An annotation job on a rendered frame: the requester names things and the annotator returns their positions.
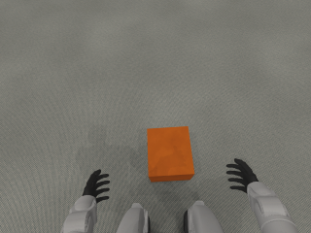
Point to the left robot forearm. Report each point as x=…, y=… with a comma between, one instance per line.
x=82, y=216

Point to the right robot forearm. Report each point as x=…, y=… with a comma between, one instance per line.
x=272, y=215

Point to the left robot hand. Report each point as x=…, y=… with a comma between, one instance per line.
x=92, y=184

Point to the carton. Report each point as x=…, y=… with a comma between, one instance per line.
x=169, y=154

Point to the robot left thigh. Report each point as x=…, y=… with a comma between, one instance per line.
x=135, y=220

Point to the robot right shin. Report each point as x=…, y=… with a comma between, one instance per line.
x=201, y=203

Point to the right robot hand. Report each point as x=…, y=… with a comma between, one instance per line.
x=246, y=173

